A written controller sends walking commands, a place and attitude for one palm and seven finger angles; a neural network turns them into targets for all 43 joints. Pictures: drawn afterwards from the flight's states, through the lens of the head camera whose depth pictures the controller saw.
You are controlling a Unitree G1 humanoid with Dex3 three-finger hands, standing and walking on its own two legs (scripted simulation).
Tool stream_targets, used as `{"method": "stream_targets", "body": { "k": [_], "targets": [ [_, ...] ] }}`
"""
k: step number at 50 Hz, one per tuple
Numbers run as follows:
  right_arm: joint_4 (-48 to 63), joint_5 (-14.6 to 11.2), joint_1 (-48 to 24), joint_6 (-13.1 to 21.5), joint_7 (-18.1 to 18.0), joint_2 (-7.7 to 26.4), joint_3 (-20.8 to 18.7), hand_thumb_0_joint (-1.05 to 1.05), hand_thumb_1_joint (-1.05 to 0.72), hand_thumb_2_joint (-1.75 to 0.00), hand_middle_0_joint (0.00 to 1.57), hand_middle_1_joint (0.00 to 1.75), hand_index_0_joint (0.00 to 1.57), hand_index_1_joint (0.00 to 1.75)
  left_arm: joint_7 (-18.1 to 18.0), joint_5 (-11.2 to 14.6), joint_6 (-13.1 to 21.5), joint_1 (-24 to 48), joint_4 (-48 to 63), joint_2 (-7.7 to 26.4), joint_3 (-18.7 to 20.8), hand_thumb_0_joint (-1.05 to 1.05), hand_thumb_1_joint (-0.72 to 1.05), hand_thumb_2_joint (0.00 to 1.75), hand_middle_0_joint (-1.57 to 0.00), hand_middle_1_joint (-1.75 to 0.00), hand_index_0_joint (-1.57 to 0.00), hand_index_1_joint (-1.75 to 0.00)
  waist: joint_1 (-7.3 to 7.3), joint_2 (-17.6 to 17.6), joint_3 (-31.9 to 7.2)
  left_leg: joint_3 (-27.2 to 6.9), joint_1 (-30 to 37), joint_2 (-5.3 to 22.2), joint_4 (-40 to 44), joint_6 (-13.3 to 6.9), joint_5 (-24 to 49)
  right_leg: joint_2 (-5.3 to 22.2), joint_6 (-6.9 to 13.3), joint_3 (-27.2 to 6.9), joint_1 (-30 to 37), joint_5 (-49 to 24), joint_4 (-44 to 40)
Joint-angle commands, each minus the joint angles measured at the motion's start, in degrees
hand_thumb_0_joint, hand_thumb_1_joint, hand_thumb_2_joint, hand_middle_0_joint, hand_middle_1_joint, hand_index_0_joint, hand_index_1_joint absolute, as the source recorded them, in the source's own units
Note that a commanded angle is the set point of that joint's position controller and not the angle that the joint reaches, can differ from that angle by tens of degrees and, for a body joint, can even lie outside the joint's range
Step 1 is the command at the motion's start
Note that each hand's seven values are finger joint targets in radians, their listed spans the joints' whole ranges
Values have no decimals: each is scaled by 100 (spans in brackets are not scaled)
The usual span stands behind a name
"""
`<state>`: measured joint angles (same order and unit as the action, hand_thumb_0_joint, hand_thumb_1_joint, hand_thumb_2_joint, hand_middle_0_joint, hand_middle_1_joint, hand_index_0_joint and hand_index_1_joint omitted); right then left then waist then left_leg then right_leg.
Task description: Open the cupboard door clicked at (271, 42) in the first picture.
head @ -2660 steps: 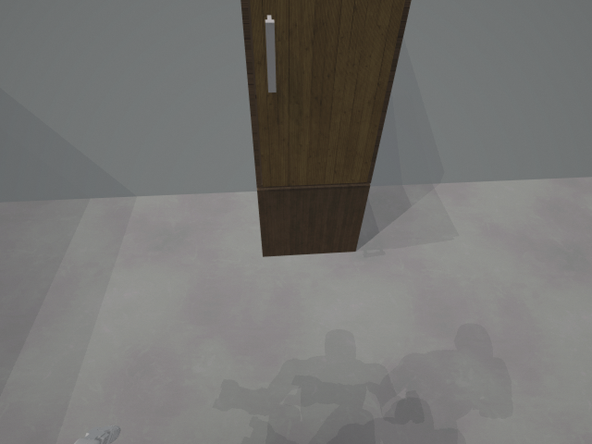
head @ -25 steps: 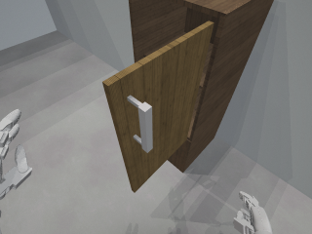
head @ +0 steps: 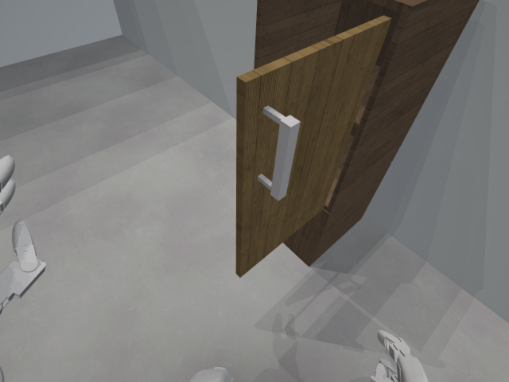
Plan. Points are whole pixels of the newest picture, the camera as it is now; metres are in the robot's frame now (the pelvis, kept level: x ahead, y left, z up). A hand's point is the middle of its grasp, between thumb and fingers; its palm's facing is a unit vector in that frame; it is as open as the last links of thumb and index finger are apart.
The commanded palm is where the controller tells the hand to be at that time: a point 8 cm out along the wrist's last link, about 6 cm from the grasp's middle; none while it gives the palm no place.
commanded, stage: step back with the hand held close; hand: left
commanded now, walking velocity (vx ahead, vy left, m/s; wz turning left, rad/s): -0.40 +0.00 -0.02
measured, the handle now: (274, 156) +0.44 +0.01 +0.12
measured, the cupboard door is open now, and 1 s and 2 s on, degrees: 91 91 91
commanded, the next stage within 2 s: stop stepping back and stand still in 0.20 s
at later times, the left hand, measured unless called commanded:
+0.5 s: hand out of the picture +0.07 +0.26 +0.18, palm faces +0.31 -0.81 -0.50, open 7.4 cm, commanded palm +0.01 +0.30 +0.19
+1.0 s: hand out of the picture +0.01 +0.25 +0.19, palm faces +0.32 -0.76 -0.57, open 7.4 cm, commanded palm -0.03 +0.30 +0.19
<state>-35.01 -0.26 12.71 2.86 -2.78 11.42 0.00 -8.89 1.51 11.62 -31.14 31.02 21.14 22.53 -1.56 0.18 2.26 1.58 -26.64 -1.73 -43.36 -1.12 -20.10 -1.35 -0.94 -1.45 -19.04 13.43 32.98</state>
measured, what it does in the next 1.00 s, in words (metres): walks backwards: left foot, then right foot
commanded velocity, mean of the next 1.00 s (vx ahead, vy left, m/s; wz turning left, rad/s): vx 0.05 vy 0.01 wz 0.00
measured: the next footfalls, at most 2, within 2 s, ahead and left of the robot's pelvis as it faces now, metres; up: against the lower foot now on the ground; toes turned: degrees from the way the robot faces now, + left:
left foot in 0.04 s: +0.09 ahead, +0.09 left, +0.00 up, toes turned +1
right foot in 0.46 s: -0.22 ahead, -0.08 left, +0.00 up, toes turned -6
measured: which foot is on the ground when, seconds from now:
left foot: up 0.00-0.02, down 0.04-0.46, up 0.48-0.66, down 0.68-0.96, up 0.98-1.00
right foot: down 0.00-0.06, up 0.08-0.44, down 0.46-0.72, up 0.74-0.92, down 0.94-1.00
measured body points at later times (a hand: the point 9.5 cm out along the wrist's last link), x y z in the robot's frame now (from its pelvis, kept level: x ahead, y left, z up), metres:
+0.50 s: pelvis -0.15 +0.01 +0.00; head -0.12 +0.03 +0.45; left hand +0.05 +0.30 +0.21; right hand +0.02 -0.22 -0.07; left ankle +0.03 +0.09 -0.71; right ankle -0.26 -0.08 -0.73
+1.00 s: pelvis -0.20 +0.01 +0.00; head -0.20 +0.00 +0.45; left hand -0.01 +0.29 +0.22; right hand -0.08 -0.23 -0.09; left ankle -0.14 +0.12 -0.70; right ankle -0.19 -0.06 -0.73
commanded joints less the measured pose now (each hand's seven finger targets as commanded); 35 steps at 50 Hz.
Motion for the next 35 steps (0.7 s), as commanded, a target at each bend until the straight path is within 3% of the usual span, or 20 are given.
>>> {"method": "stream_targets", "body": {
  "k": [1,3,4,5,6,8,10,17,20,21,22,23,25,26,27,29,30,32,33,35],
  "targets": [
    [854,23,-514,321,-163,724,-254,0,-90,-90,20,30,20,30,-160,23,321,731,1297,1444,870,0,90,90,-20,-30,-20,-30,291,-253,-388,-476,1192,390,1441,67,343,1112,478,-856,-664,-604,-678],
    [980,77,-671,440,-231,904,-266,0,-90,-90,20,30,20,30,-195,14,441,681,1564,1448,1023,0,90,90,-20,-30,-20,-30,120,1906,-520,-1997,264,1768,2680,-486,1685,-3,-20,6,42,492,1153],
    [901,141,-495,558,-207,702,-288,0,-90,-90,20,30,20,30,-198,64,497,579,1488,1466,1122,0,90,90,-20,-30,-20,-30,118,1835,-791,-1923,523,1996,2593,-727,2776,-142,30,-129,-45,1449,1935],
    [774,183,-470,657,-163,704,-333,0,-90,-90,20,30,20,30,-158,77,562,231,1340,1650,1301,0,90,90,-20,-30,-20,-30,127,1651,-1161,-2116,435,2196,2908,-720,2061,-221,26,-305,99,1910,2834],
    [802,202,-418,688,-109,688,-353,0,-90,-90,20,30,20,30,-141,118,584,221,1481,1452,1189,0,90,90,-20,-30,-20,-30,147,1206,-1126,-2252,377,2232,2828,-836,1850,-217,31,-407,-3,1878,3163],
    [686,160,-362,725,-45,748,-413,0,-90,-90,20,30,20,30,-138,181,539,132,1610,1281,1065,0,90,90,-20,-30,-20,-30,177,838,-1203,-1665,1188,2029,2469,-832,2945,-183,-39,-325,-442,1611,2960],
    [690,81,-472,762,7,768,-447,0,-90,-90,20,30,20,30,-120,214,450,-54,1661,1168,940,0,90,90,-20,-30,-20,-30,134,957,-1398,-1255,1686,1815,2384,-675,3206,-201,-95,-82,-480,1505,2571],
    [727,102,-503,726,-15,674,-286,0,-90,-90,20,30,20,30,-137,325,230,-187,1454,1327,943,0,90,90,-20,-30,-20,-30,175,1489,-1262,-1093,1245,1364,3905,-143,-736,-514,101,625,717,1890,821],
    [851,98,-542,628,-21,631,-274,0,-90,-90,20,30,20,30,-130,370,151,-516,1435,1654,1264,0,90,90,-20,-30,-20,-30,83,1686,-1332,-356,1034,694,3675,530,-869,-670,346,1058,1713,1639,-1228],
    [871,60,-508,579,-13,532,-215,0,-90,-90,20,30,20,30,-80,388,186,-521,1613,1563,1110,0,90,90,-20,-30,-20,-30,119,1242,-1374,104,1259,336,2856,635,-384,-314,491,805,1646,1369,-1893],
    [792,57,-444,492,-16,552,-223,0,-90,-90,20,30,20,30,-69,352,233,-568,1643,1766,1262,0,90,90,-20,-30,-20,-30,151,320,-1233,291,1847,103,1247,484,195,574,670,-32,483,947,-2387],
    [738,95,-544,396,-25,550,-192,0,-90,-90,20,30,20,30,-83,400,247,-507,1734,1902,1368,0,90,90,-20,-30,-20,-30,103,-585,-980,-53,1725,88,-270,337,416,1552,878,-1058,-515,967,-2655],
    [756,168,-627,455,6,637,-80,0,-90,-90,20,30,20,30,-178,397,252,-264,1646,2089,1624,0,90,90,-20,-30,-20,-30,93,-337,-1009,-259,50,200,-1281,284,179,2216,1263,-1449,241,-704,-2275],
    [506,-17,-235,444,-23,647,-245,0,-90,-90,20,30,20,30,-52,401,110,-309,953,1387,1058,0,90,90,-20,-30,-20,-30,222,-935,-1018,-461,-391,149,-1411,293,452,1687,1017,-899,825,-363,-1870],
    [634,-83,-425,472,-45,769,-314,0,-90,-90,20,30,20,30,-20,351,68,-28,843,1296,939,0,90,90,-20,-30,-20,-30,275,-1079,-501,-435,-431,349,-1198,247,674,1536,897,-907,670,-520,-1827],
    [558,-32,-631,514,-153,754,-203,0,-90,-90,20,30,20,30,-55,216,109,511,424,1378,855,0,90,90,-20,-30,-20,-30,238,-740,-1,-54,-84,442,14,99,418,1472,822,-626,679,-916,-1621],
    [528,-52,-754,553,-211,770,-211,0,-90,-90,20,30,20,30,-47,174,94,948,257,1333,680,0,90,90,-20,-30,-20,-30,218,-524,287,4,439,438,431,18,210,1497,768,-606,221,-329,-1596],
    [415,6,-483,640,-316,819,-216,0,-90,-90,20,30,20,30,-91,64,103,1264,-86,1156,452,0,90,90,-20,-30,-20,-30,254,-145,203,260,1266,236,1416,-136,270,1213,633,-424,143,-42,-1024],
    [456,5,-396,669,-329,909,-254,0,-90,-90,20,30,20,30,-100,54,118,1410,23,1111,357,0,90,90,-20,-30,-20,-30,291,256,39,-71,1677,331,1726,-273,290,940,470,-252,50,-239,-410],
    [612,-39,-361,715,-320,1013,-262,0,-90,-90,20,30,20,30,-134,23,208,1568,464,1234,395,0,90,90,-20,-30,-20,-30,302,1490,-257,-2196,2522,1624,2211,-911,972,166,10,335,-900,534,1064]
  ]
}}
